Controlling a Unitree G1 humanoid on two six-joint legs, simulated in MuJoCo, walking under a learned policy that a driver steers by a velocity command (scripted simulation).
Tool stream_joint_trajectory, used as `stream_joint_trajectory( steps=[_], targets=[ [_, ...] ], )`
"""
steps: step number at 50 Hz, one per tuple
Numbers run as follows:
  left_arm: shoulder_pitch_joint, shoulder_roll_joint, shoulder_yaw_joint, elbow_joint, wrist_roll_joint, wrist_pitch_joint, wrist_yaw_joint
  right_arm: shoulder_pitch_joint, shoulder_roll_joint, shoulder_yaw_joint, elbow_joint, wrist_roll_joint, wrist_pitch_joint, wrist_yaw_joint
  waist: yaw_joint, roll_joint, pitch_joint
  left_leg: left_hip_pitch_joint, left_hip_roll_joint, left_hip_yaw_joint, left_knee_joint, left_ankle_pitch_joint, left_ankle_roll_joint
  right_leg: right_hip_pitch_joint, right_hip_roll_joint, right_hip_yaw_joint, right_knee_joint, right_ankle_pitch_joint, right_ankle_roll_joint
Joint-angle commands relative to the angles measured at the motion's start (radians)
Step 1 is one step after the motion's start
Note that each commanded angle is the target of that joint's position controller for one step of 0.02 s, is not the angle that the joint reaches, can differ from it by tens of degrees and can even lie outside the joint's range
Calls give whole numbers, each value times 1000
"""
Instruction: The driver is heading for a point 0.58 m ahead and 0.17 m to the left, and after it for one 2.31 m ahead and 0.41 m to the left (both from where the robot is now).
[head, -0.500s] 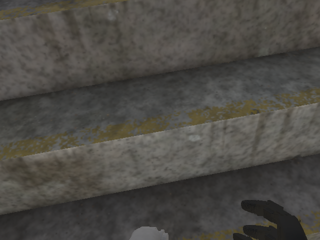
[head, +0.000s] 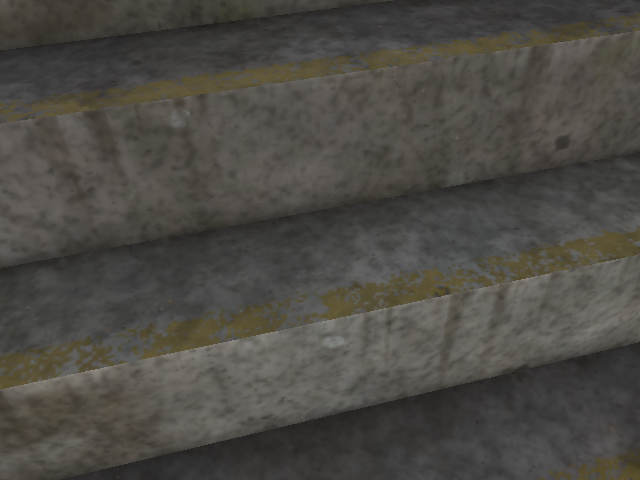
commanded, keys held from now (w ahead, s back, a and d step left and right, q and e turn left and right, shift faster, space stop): no key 1.00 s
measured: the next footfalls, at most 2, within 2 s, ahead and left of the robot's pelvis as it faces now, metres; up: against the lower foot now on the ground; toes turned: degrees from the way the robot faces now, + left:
left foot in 0.18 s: +0.04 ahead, +0.12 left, +0.23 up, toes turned +5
left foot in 0.70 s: -0.12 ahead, +0.24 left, +0.00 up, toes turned +0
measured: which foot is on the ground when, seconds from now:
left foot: up 0.00-0.16, down 0.18-0.42, up 0.44-0.68, down 0.70-1.00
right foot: down 0.00-1.00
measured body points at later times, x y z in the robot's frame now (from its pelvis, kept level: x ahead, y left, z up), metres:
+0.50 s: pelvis -0.10 +0.04 -0.04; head -0.09 +0.03 +0.41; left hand -0.03 +0.31 -0.17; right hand -0.07 -0.18 -0.19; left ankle -0.08 +0.15 -0.48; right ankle -0.07 -0.09 -0.79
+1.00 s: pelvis -0.15 +0.14 -0.06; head -0.15 +0.15 +0.39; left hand -0.13 +0.36 -0.21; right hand -0.06 -0.09 -0.17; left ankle -0.16 +0.24 -0.79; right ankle -0.11 -0.01 -0.79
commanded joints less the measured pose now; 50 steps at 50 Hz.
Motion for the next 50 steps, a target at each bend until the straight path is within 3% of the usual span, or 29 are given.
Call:
stream_joint_trajectory(
  steps=[1, 3, 4, 5, 6, 7, 9, 10, 13, 15, 17, 20, 21, 22, 23, 25, 27, 30, 32, 33, 34, 36, 37, 39, 42, 46, 47, 48, 50],
  targets=[
    [81, 1, -34, 36, -20, -35, 14, -194, 119, 40, -155, -2, -35, 1, 21, 58, 99, 19, 25, -50, 581, -68, -37, -108, -140, 155, -196, 658, -3],
    [-98, 147, 9, 13, -22, -58, 32, 3, 44, 32, -239, -20, -38, -7, -174, 60, 8, 14, 106, -94, 392, -120, -26, -44, -220, 122, -227, 455, -63],
    [-141, 194, 28, 31, -40, -53, 38, 30, 19, 33, -237, -35, -30, -10, -183, 60, 14, -29, 116, -45, 240, -137, -7, 61, -182, 52, -281, 332, -44],
    [-139, 243, 47, 39, -39, -68, 55, 5, 72, 61, -289, 1, -17, -14, -175, -65, 33, 25, 204, -94, 126, -143, 11, -43, -306, 186, -397, -44, -63],
    [-319, 270, 37, -5, -37, 24, 35, -73, 64, 87, -264, 18, -17, 3, -208, 34, -23, 48, 224, -84, 104, -85, -77, -64, -324, 197, -390, -126, -17],
    [-209, 210, 43, 49, -50, -22, 46, 50, 24, 49, -236, 18, 21, -17, -167, 33, 41, 159, 156, -4, 111, -122, 37, -130, -274, 85, -516, -289, -65],
    [-81, 160, 39, 110, -45, -23, 33, 22, -8, 38, -227, -10, 24, -13, -103, 19, 147, 77, 126, 8, -59, -190, 82, -33, -210, 33, -471, -376, -27],
    [-35, 137, 42, 129, -28, -9, 24, 21, 29, 47, -230, -13, 17, -9, -89, 25, 159, 101, 129, -14, -92, -162, 96, -40, -198, 28, -465, -356, -14],
    [-181, 177, 58, 88, -28, 11, 2, 162, 65, 42, -203, -1, 3, -6, -197, -11, 120, 265, 105, -62, -150, -61, 105, -178, -138, -63, -453, -350, 18],
    [-261, 173, 62, 40, -32, 15, -10, 235, 45, 29, -168, -31, 14, -14, -236, 101, 139, 330, 92, -125, -352, -36, 99, -265, -51, -113, -375, -378, 34],
    [-206, 114, 47, 17, -12, 34, -19, 182, 40, 28, -168, -59, 25, -31, -174, 266, 107, 154, 134, -264, -528, -191, 98, -151, 46, -130, -135, -369, 25],
    [-67, 87, 30, 11, -6, 29, -36, -15, 25, 28, -244, -42, 27, -71, 1, 132, 15, -164, 143, -269, -353, -209, 60, 100, 40, -47, 4, -241, -9],
    [16, 104, 27, 38, -19, 31, -31, -79, 44, 33, -266, -16, 21, -71, 57, -14, 29, -234, 90, -140, -94, -157, 22, 135, -24, -32, -138, -242, -47],
    [-95, 176, 34, 18, -34, 10, -17, 15, 79, 31, -269, 27, 20, -67, -21, -377, 35, -114, 51, 5, 470, -119, -9, -34, -246, 152, -403, -440, -112],
    [-310, 287, 57, -31, -33, -29, 9, 175, 20, -2, -271, 12, 18, -63, -226, -374, 87, -167, 167, -191, 608, -145, -65, -113, -379, 225, -416, -682, -81],
    [-561, 261, 44, -153, 2, -47, 33, 238, -70, -41, -268, -50, 11, -24, -275, 50, 64, -182, 141, -244, 650, 72, -147, -57, -258, 66, -253, -455, 31],
    [-555, 210, 23, -152, -25, -82, 37, 297, -57, -45, -235, -39, -2, 31, -269, 177, 71, 104, 164, -163, 364, 403, -150, -184, -193, -59, -245, -385, 34],
    [-628, 169, 10, -175, -28, -90, 16, 301, 2, -12, -241, -32, -18, 67, -265, 7, 80, 506, 235, -76, -505, 512, -90, -295, -96, -166, -192, -384, 127],
    [-394, 211, 43, -136, -34, -37, 23, 136, 14, 14, -294, -31, -33, 58, -92, -221, 99, 449, 167, 13, -948, 129, -37, -8, -162, 54, -267, -500, 74],
    [-323, 189, 53, -126, -24, -2, 27, 207, -12, 2, -256, -43, -38, 37, -66, -208, 91, 509, 164, 3, -1163, 150, -18, 73, -176, 95, -171, -391, 89],
    [-262, 125, 47, -110, -19, 15, 19, 232, -14, 9, -216, -29, -57, 20, -26, -85, 103, 489, 130, -27, -1373, 266, -33, 158, -133, 47, 2, -253, 122],
    [-121, -41, 11, -86, -12, 25, -41, 217, -8, 35, -222, 11, -103, 11, 50, 295, 61, 709, 342, -276, -1217, 1041, -113, -222, -53, -38, 250, -571, 229],
    [-227, -32, 10, -115, -63, 25, -55, 265, -83, 13, -237, -16, -113, 7, -74, 558, 35, 564, 410, -416, -1374, 784, -7, -216, -2, -50, 303, -549, 243],
    [-386, 27, 19, -134, -67, 16, -65, 107, -85, 14, -271, -53, -123, 12, -77, 368, 180, 469, 338, -354, -1407, 427, 56, -276, 10, -35, 437, -482, 265],
    [-370, 8, 18, -113, -54, -2, -60, 111, -70, 8, -270, -29, -135, -1, -73, 230, 168, 539, 293, -248, -1324, 572, 52, -237, 21, -57, 324, -461, 244],
    [-265, -5, 14, -72, -44, -5, -36, 201, -73, -11, -236, -10, -132, -3, -80, 261, 146, 612, 260, -212, -1227, 550, 16, -123, 37, -57, -6, -320, 201],
    [-252, 6, 12, -82, -39, -8, -29, 202, -70, -14, -236, -5, -136, 2, -82, 228, 130, 584, 258, -218, -1217, 476, 17, -89, 2, -30, -17, -284, 192],
    [-283, 18, 13, -80, -34, -9, -26, 236, -42, -6, -230, 4, -139, 6, -118, 93, 121, 599, 235, -209, -1274, 428, -1, -111, -15, -14, -12, -318, 190],
    [-255, -2, 9, -72, -37, -11, -27, 191, -70, -8, -214, -12, -135, -3, -86, 66, 154, 640, 218, -193, -1282, 355, -5, -166, -8, -20, -58, -348, 197]
  ],
)
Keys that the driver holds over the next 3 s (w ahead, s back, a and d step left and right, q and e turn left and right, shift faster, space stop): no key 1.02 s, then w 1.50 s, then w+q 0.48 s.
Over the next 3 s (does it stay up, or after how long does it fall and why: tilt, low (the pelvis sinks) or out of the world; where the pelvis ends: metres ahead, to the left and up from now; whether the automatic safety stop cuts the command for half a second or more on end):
stays up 0.23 -0.02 0.19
